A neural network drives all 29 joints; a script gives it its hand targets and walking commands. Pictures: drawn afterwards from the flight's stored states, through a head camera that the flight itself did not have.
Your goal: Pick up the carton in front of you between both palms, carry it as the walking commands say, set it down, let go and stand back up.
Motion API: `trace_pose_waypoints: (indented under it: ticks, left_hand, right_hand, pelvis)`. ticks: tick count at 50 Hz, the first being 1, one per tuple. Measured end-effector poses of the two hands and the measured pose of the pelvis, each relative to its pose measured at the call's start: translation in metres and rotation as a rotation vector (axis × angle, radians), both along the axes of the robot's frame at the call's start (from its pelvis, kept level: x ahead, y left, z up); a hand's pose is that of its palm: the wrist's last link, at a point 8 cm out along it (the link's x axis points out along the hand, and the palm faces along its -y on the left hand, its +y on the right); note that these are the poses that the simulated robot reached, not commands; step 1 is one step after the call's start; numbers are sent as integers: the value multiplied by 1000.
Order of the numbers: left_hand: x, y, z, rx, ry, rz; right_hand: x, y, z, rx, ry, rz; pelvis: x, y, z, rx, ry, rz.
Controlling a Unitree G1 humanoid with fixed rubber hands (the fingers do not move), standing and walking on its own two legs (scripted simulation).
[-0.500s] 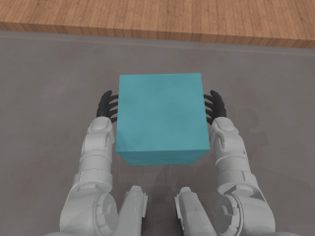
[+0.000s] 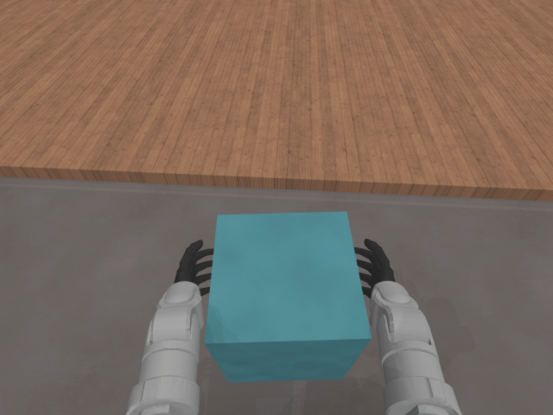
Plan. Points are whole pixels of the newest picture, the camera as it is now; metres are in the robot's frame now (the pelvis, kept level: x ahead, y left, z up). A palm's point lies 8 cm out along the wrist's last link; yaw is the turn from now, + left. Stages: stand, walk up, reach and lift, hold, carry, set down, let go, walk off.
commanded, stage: reach and lift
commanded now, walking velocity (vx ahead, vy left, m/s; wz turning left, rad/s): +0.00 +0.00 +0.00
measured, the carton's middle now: (284, 302) +0.31 +0.00 -0.07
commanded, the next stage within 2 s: hold in 1.10 s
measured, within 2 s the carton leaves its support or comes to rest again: neither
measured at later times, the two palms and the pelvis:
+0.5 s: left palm (180, 286) +0.29 +0.15 +0.04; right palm (389, 283) +0.29 -0.15 +0.04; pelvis -0.01 +0.00 +0.01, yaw +0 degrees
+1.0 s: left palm (180, 280) +0.29 +0.15 +0.05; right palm (391, 276) +0.29 -0.15 +0.05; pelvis +0.01 +0.00 +0.02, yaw +0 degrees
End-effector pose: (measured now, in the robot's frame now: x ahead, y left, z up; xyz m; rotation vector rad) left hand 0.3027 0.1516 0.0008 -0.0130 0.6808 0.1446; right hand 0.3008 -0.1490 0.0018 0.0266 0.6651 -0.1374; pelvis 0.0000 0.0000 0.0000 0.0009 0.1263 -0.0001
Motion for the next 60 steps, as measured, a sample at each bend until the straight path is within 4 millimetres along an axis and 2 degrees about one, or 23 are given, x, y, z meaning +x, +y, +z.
trace_pose_waypoints:
  ticks: [5,9,17,22,45,60]
  left_hand:
    - [-10,-1,23,19,-14,-9]
    - [-15,-2,32,23,-4,-15]
    - [-22,-3,29,16,25,-10]
    - [-19,-1,35,21,6,-7]
    - [-10,0,44,41,9,-30]
    - [-16,-3,55,42,-7,-26]
  right_hand:
    - [-7,-1,24,-18,-15,20]
    - [-12,-2,35,-30,-5,28]
    - [-18,-3,32,-26,25,27]
    - [-16,-1,35,-22,6,28]
    - [-7,-1,47,-50,8,42]
    - [-13,-3,57,-47,-7,41]
  pelvis:
    - [3,-1,9,0,-87,2]
    - [0,-2,12,0,-140,4]
    - [-13,-4,10,0,-178,1]
    - [-16,-3,10,-1,-180,2]
    - [7,1,17,0,-194,1]
    - [3,-2,18,1,-217,2]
